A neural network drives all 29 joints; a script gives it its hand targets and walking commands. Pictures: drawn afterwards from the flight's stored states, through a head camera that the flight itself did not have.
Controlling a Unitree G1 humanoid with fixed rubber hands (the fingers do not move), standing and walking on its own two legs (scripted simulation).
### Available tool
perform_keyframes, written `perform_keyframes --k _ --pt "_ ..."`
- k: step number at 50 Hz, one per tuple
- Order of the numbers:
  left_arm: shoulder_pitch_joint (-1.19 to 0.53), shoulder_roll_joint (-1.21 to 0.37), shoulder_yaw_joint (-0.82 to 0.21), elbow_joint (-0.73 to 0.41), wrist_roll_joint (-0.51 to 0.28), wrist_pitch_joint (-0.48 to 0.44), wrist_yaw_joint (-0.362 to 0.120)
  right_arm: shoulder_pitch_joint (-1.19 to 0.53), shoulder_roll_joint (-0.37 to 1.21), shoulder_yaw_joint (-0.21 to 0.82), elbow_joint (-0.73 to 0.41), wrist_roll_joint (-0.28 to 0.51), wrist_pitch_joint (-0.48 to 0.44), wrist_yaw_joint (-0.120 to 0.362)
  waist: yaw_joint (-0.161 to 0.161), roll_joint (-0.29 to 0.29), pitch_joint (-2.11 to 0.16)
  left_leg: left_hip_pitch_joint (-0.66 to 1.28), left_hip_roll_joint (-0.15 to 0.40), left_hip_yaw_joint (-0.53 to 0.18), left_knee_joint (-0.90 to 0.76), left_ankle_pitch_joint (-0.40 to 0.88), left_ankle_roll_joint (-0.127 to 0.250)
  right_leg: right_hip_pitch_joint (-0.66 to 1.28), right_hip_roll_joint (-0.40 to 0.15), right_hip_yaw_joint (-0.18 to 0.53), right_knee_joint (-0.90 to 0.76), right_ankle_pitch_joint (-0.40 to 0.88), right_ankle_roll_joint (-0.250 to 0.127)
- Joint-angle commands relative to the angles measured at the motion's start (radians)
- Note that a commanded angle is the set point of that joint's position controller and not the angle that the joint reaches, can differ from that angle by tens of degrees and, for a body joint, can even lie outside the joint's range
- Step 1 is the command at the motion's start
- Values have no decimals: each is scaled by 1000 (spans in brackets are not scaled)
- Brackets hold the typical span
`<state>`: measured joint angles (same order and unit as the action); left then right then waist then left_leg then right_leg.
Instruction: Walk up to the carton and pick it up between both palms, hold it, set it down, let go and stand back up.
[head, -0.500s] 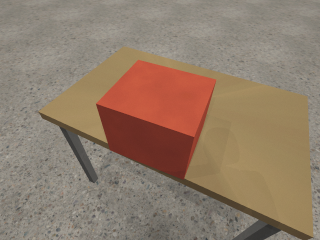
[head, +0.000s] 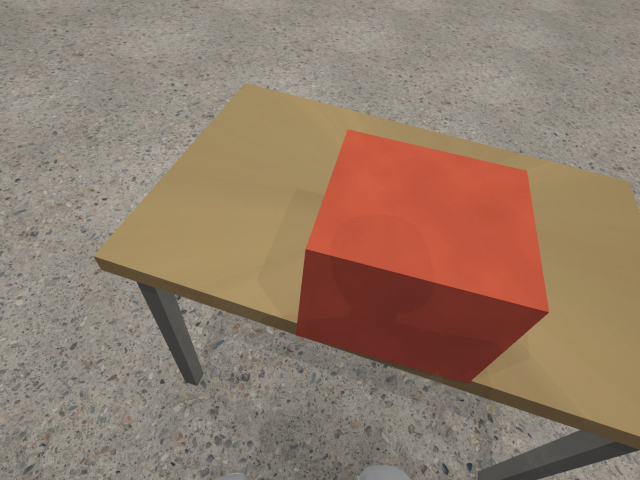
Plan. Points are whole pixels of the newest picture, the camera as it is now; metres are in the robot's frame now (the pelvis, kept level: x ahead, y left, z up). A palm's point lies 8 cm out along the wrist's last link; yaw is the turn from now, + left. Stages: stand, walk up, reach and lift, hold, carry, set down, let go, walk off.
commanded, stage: walk up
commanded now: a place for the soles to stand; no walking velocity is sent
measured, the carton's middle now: (407, 255) +0.42 -0.13 +0.02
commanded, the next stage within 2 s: none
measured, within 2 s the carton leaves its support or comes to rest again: neither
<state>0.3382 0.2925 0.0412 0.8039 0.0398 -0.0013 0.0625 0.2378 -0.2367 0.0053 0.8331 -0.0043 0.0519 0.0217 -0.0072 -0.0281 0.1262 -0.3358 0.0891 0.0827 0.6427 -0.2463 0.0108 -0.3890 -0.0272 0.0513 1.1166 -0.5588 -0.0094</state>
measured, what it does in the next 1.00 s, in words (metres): steps on the spot, turning right: right foot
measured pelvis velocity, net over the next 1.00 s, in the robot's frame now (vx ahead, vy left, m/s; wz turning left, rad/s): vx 0.01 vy -0.06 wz -0.35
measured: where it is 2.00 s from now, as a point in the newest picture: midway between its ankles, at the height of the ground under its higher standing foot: outside the picture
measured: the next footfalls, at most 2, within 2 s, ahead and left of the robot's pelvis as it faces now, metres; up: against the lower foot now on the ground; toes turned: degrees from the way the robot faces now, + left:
right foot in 0.64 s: +0.06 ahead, -0.14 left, +0.00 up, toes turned -19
left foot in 1.20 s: +0.10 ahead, +0.06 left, +0.00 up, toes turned -18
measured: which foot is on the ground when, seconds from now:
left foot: down 0.00-0.66, up 0.68-1.00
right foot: up 0.00-0.62, down 0.64-1.00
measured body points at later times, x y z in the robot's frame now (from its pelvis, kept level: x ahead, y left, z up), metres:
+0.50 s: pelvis +0.03 +0.02 +0.01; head +0.05 +0.04 +0.46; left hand +0.13 +0.26 -0.15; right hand +0.05 -0.23 -0.11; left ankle +0.07 +0.11 -0.73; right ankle +0.02 -0.13 -0.67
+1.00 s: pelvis +0.01 -0.06 +0.01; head +0.00 -0.10 +0.46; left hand +0.14 +0.14 -0.11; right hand -0.07 -0.31 -0.15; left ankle +0.06 +0.10 -0.68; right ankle +0.02 -0.13 -0.73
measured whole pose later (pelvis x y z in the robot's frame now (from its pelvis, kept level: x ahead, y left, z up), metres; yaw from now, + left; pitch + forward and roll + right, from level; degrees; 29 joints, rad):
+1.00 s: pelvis +0.01 -0.06 +0.01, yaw -20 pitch -2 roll +2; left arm 0.32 0.13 0.01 0.85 0.00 0.00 0.05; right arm 0.33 -0.28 0.00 0.96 -0.02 0.06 -0.01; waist 0.00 0.07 0.03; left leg -0.34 0.03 -0.05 0.85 -0.37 -0.01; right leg -0.23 0.07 -0.01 0.44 -0.19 -0.08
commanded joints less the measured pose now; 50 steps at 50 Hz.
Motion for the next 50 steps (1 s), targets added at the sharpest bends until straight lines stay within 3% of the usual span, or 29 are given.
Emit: perform_keyframes --k 1,4,6,11,15,18,23,26,28,29,30,31,32,33,34,35,37,39,42,46,50 --pt "178 53 16 19 -3 5 -22 -1 -88 -31 -64 -11 -48 -30 45 135 -81 132 193 -238 -352 24 47 -98 0 55 46 146 0" --pt "76 74 33 3 11 33 -32 55 -107 -38 -69 -11 -73 -51 20 36 -73 179 271 -252 -347 102 41 -169 21 79 50 218 17" --pt "22 66 33 -9 13 51 -42 81 -133 -47 -68 -11 -80 -70 7 25 -55 192 295 -237 -349 142 32 -206 21 81 43 248 34" --pt "5 44 30 20 5 72 -60 96 -139 -52 -82 -25 -82 -88 4 145 -59 220 274 -118 -336 192 15 -211 29 49 18 282 50" --pt "-16 37 22 42 3 71 -66 110 -124 -48 -83 -28 -78 -87 -4 187 -41 241 257 -51 -321 191 17 -220 26 18 -49 262 51" --pt "-48 28 12 49 3 65 -64 135 -124 -48 -84 -32 -76 -84 -21 186 -49 293 266 -15 -292 286 34 -226 19 -10 -109 224 51" --pt "-99 13 1 37 0 49 -62 109 -154 -53 -89 -42 -69 -74 -32 197 -61 289 304 20 -273 259 145 -178 -14 -38 -212 153 49" --pt "-85 8 0 26 -7 26 -62 48 -181 -54 -93 -45 -55 -65 -13 224 -74 208 297 63 -256 153 171 -58 -20 -67 -323 143 36" --pt "-23 16 9 37 -11 14 -61 -11 -199 -53 -101 -46 -46 -58 36 189 -102 123 305 77 -200 86 155 82 -18 -78 -442 251 18" --pt "28 25 18 52 -13 7 -58 -31 -195 -47 -101 -46 -39 -53 64 129 -123 76 282 93 -123 51 133 172 1 -93 -523 341 6" --pt "62 45 31 62 -13 0 -53 -16 -164 -33 -97 -49 -30 -43 79 26 -135 38 237 114 -9 -17 104 225 11 -63 -597 379 1" --pt "65 89 45 53 -19 -5 -45 16 -108 -12 -95 -42 -25 -32 77 -129 -142 -20 159 133 134 -145 58 244 -56 85 -659 421 -25" --pt "38 133 48 21 -34 -11 -36 31 -55 7 -107 -33 -16 -22 62 -251 -116 -106 43 100 260 -423 10 172 -207 385 -768 404 -79" --pt "0 135 44 7 -53 -9 -29 76 -63 1 -89 -36 2 -25 27 -153 -57 -91 30 3 295 -470 0 57 -253 459 -803 314 -122" --pt "-21 153 43 1 -68 -8 -23 61 -89 -6 -81 -18 13 -32 33 -187 -27 -85 19 -43 303 -474 -4 -24 -259 488 -854 223 -168" --pt "-58 116 38 -7 -67 -7 -21 45 -96 -5 -67 -19 15 -35 26 -183 18 -114 32 -58 313 -432 -7 -22 -230 433 -865 166 -158" --pt "-58 53 23 -18 -48 -4 -15 101 -111 -7 -4 -17 3 -32 7 -154 -22 -177 11 -69 305 -314 2 138 -170 290 -831 307 -83" --pt "2 38 23 -13 -42 -7 -16 134 -125 -12 34 -24 -8 -34 11 -124 -128 -158 -11 -106 298 -225 -2 270 -156 268 -801 460 -15" --pt "33 11 17 -5 -45 -14 -16 103 -112 -21 54 -25 -11 -38 32 -88 -176 -109 -34 -139 283 -160 -18 309 -141 252 -812 457 25" --pt "-3 5 12 -8 -39 -9 -4 117 -91 -21 94 -19 -5 -38 14 -81 -111 -95 -50 -144 218 -111 -26 252 -137 209 -876 266 39" --pt "-13 12 6 17 -33 -8 -5 114 -71 -17 119 -19 -17 -42 19 -95 -17 -68 -40 -138 94 -143 -19 147 -151 217 -919 93 2"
